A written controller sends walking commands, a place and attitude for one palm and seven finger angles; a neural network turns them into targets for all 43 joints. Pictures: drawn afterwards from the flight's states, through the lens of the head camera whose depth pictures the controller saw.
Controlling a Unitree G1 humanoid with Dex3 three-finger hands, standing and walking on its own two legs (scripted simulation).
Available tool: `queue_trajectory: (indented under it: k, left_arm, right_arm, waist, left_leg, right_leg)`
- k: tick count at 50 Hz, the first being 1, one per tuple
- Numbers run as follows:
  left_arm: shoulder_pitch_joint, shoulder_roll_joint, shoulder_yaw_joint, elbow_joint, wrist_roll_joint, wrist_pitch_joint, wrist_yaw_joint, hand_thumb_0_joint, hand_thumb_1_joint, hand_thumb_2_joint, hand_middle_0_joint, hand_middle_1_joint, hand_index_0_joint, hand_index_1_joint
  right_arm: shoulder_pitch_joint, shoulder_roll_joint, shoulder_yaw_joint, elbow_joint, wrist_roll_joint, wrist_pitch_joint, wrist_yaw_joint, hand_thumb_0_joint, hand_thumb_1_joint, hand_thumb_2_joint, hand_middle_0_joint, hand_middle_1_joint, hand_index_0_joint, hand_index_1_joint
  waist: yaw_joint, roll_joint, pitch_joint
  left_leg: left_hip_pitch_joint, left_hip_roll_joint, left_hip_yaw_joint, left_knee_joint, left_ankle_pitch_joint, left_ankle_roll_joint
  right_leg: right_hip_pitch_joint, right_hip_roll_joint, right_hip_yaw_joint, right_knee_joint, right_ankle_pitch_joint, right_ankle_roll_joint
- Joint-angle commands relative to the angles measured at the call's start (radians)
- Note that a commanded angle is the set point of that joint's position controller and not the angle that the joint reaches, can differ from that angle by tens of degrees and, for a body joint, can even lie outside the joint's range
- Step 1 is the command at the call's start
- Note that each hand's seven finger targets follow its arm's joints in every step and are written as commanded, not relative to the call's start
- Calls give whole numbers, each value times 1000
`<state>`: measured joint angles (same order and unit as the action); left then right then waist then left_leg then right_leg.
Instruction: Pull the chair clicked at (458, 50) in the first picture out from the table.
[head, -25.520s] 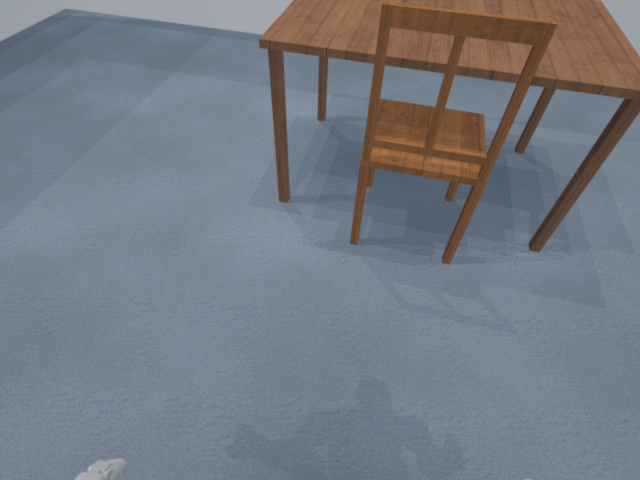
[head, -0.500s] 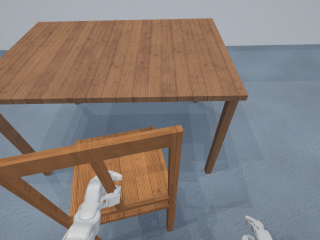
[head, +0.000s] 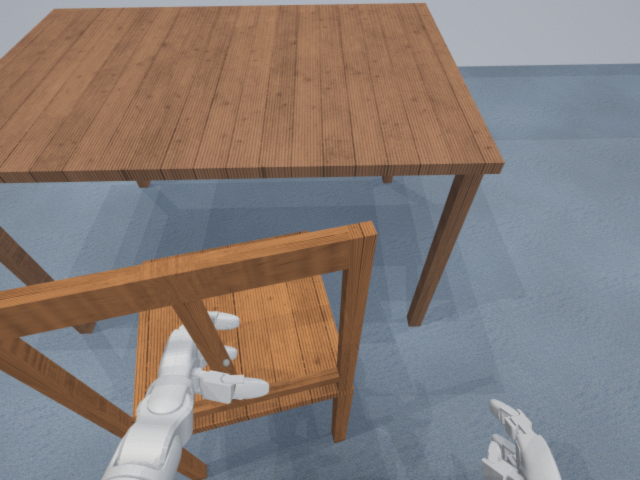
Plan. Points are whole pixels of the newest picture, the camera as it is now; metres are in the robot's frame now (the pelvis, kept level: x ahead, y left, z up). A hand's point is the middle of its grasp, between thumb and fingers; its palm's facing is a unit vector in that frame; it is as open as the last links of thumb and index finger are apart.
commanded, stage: open the thumb and straighten the fingers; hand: left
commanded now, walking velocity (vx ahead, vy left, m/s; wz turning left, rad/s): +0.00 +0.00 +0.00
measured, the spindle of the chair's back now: (217, 358) +0.29 +0.15 -0.04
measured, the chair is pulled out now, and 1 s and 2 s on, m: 0.23 0.23 0.23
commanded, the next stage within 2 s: draw the fingers out of the gap in 0.34 s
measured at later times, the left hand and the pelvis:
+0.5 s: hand (230, 365) +0.28 +0.13 -0.04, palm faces +0.06 -0.98 -0.18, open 17.4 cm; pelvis +0.01 +0.00 -0.01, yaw +1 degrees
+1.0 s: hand (220, 442) +0.19 +0.13 -0.04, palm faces +0.06 -0.98 -0.18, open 17.4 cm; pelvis +0.01 -0.01 -0.02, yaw +2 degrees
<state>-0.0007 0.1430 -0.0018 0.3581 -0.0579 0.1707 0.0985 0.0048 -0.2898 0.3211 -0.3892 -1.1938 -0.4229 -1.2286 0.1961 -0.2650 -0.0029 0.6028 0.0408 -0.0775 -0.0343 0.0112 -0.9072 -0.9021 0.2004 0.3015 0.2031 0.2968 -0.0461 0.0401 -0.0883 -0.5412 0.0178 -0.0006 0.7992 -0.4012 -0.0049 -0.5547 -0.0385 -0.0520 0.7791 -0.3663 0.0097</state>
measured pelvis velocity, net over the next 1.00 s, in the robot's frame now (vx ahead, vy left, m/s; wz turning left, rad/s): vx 0.01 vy -0.01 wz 0.04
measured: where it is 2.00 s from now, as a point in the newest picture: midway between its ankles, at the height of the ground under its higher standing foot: outside the picture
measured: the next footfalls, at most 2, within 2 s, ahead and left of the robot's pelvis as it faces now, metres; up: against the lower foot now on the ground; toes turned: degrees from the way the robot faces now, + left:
none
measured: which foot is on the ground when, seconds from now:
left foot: down 0.00-1.00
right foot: down 0.00-1.00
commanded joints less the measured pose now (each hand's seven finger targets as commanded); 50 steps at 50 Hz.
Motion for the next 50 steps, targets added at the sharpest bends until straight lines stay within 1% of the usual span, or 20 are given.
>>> queue_trajectory:
  k: [1,4,6,9,10,12,13,15,16,17,21,22,26,34,37,38,39,41,45,50]
  left_arm:
    - [-214,60,3,-265,7,-18,18,0,-550,200,-225,-652,-225,-652]
    - [-169,83,29,-264,11,10,26,0,-550,200,-150,-435,-150,-435]
    - [-165,57,10,-237,12,27,26,0,-550,200,-100,-290,-100,-290]
    - [-212,95,34,-274,17,34,28,0,-550,200,-25,-73,-25,-73]
    - [-213,90,27,-307,18,32,27,0,-550,200,0,0,0,0]
    - [-198,60,-8,-357,18,30,30,0,-550,200,0,0,0,0]
    - [-166,54,-10,-348,16,36,33,0,-550,200,0,0,0,0]
    - [-163,36,-29,-343,13,45,36,0,-550,200,0,0,0,0]
    - [-156,52,-15,-338,12,48,39,0,-550,200,0,0,0,0]
    - [-147,45,-22,-349,15,52,40,0,-550,200,0,0,0,0]
    - [-145,48,-27,-366,18,64,43,0,-550,200,0,0,0,0]
    - [-97,77,13,-313,20,68,41,0,-550,200,0,0,0,0]
    - [75,65,-4,-417,11,64,28,0,-550,200,0,0,0,0]
    - [263,110,2,-605,18,35,46,0,-550,200,0,0,0,0]
    - [279,92,-36,-666,18,19,34,0,-550,200,0,0,0,0]
    - [319,86,-41,-685,18,15,32,0,-550,200,0,0,0,0]
    - [333,87,-51,-699,19,14,31,0,-550,200,0,0,0,0]
    - [395,65,-75,-714,17,15,26,0,-550,200,0,0,0,0]
    - [474,78,-66,-716,25,24,21,0,-550,200,0,0,0,0]
    - [555,85,-70,-783,41,27,28,0,-550,200,0,0,0,0]
  right_arm:
    - [-71,-116,-39,-160,-2,-51,-17,0,-900,-900,200,300,200,300]
    - [-66,-118,-37,-167,-6,-44,-20,0,-900,-900,200,300,200,300]
    - [-66,-116,-31,-168,-7,-36,-20,0,-900,-900,200,300,200,300]
    - [-68,-118,-30,-177,-7,-29,-24,0,-900,-900,200,300,200,300]
    - [-70,-115,-28,-183,-7,-30,-25,0,-900,-900,200,300,200,300]
    - [-61,-107,-29,-189,-7,-33,-25,0,-900,-900,200,300,200,300]
    - [-57,-108,-30,-191,-8,-33,-25,0,-900,-900,200,300,200,300]
    - [-59,-109,-25,-187,-8,-33,-25,0,-900,-900,200,300,200,300]
    - [-55,-112,-27,-186,-7,-30,-26,0,-900,-900,200,300,200,300]
    - [-58,-112,-28,-190,-8,-29,-27,0,-900,-900,200,300,200,300]
    - [-53,-113,-26,-192,-9,-25,-30,0,-900,-900,200,300,200,300]
    - [-47,-115,-28,-190,-12,-22,-31,0,-900,-900,200,300,200,300]
    - [-50,-106,-28,-233,-6,-21,-23,0,-900,-900,200,300,200,300]
    - [-30,-104,-27,-267,-9,-42,-33,0,-900,-900,200,300,200,300]
    - [-27,-103,-25,-269,-9,-62,-39,0,-900,-900,200,300,200,300]
    - [-25,-100,-24,-275,-10,-71,-40,0,-900,-900,200,300,200,300]
    - [-20,-103,-24,-275,-10,-78,-42,0,-900,-900,200,300,200,300]
    - [-17,-99,-22,-279,-10,-88,-42,0,-900,-900,200,300,200,300]
    - [-22,-99,-21,-287,-11,-92,-46,0,-900,-900,200,300,200,300]
    - [-23,-89,-21,-311,-12,-94,-47,0,-900,-900,200,300,200,300]
  waist:
    - [-4,-33,-245]
    - [4,-49,-242]
    - [-6,-89,-203]
    - [-6,-58,-215]
    - [-3,-25,-231]
    - [-5,-1,-275]
    - [-4,-31,-274]
    - [-12,-37,-251]
    - [-12,-67,-244]
    - [-8,-46,-256]
    - [-13,-59,-253]
    - [-6,-68,-235]
    - [18,-37,-256]
    - [0,-53,-210]
    - [-13,-24,-211]
    - [-8,0,-223]
    - [-15,-9,-212]
    - [-14,-21,-213]
    - [-11,-59,-174]
    - [4,-23,-191]
  left_leg:
    - [94,-4,-15,-82,263,20]
    - [75,-3,-18,-75,260,17]
    - [46,-4,-19,-66,236,19]
    - [34,-7,-20,-59,198,21]
    - [47,-7,-19,-58,214,21]
    - [80,-3,-21,-47,267,17]
    - [76,0,-25,-43,278,17]
    - [62,-2,-29,-41,267,18]
    - [54,-1,-32,-41,265,18]
    - [56,-3,-27,-38,263,19]
    - [48,-6,-27,-35,258,22]
    - [28,-9,-23,-27,250,21]
    - [28,-9,-10,-25,277,20]
    - [-14,-15,-16,9,248,26]
    - [-5,-18,-22,23,235,28]
    - [-1,-19,-25,27,243,28]
    - [-3,-17,-31,29,251,27]
    - [-5,-18,-35,38,250,28]
    - [-46,-22,-38,45,211,30]
    - [-53,-25,-35,54,196,30]
  right_leg:
    - [100,18,-18,-68,202,-16]
    - [99,20,-21,-59,196,-17]
    - [73,21,-23,-55,185,-13]
    - [68,20,-16,-54,146,-16]
    - [72,18,-17,-49,157,-19]
    - [78,18,-20,-36,192,-21]
    - [77,19,-24,-32,198,-20]
    - [69,19,-26,-34,194,-18]
    - [69,21,-28,-32,196,-18]
    - [69,19,-25,-32,195,-18]
    - [76,18,-23,-35,203,-18]
    - [68,19,-24,-29,205,-18]
    - [100,12,-23,-24,230,-21]
    - [70,14,-18,-11,221,-18]
    - [43,12,-20,-4,202,-16]
    - [40,11,-24,3,198,-18]
    - [36,12,-26,6,201,-20]
    - [26,11,-31,12,200,-16]
    - [6,11,-35,17,169,-15]
    - [-1,10,-32,30,146,-19]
